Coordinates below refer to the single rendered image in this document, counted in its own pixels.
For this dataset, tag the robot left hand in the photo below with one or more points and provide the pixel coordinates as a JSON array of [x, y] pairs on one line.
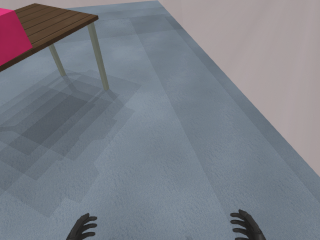
[[76, 232]]

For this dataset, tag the robot right hand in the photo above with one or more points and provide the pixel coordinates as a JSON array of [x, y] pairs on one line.
[[252, 231]]

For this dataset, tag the carton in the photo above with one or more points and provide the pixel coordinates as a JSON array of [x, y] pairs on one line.
[[13, 39]]

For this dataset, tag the table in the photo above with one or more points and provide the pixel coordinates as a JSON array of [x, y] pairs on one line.
[[44, 25]]

